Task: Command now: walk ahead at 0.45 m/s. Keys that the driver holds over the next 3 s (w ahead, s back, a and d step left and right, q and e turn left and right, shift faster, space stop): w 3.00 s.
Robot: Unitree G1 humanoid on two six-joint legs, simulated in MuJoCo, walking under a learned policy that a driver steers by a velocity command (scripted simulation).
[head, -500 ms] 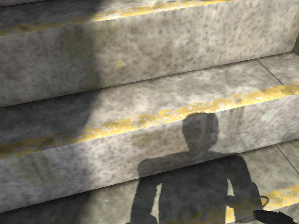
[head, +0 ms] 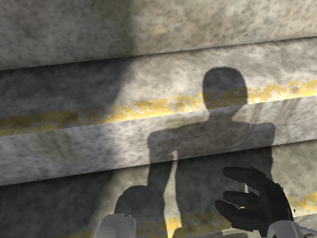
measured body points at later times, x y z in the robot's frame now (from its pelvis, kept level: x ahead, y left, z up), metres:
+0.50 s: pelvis -0.03 +0.01 +0.07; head -0.04 +0.00 +0.52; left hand -0.21 +0.21 -0.05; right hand +0.34 -0.14 +0.09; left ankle +0.08 +0.12 -0.48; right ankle -0.02 -0.05 -0.65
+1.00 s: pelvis -0.01 +0.07 +0.00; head +0.03 +0.05 +0.45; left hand -0.04 +0.33 -0.13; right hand +0.29 -0.11 -0.04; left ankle +0.09 +0.19 -0.50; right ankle -0.08 -0.06 -0.76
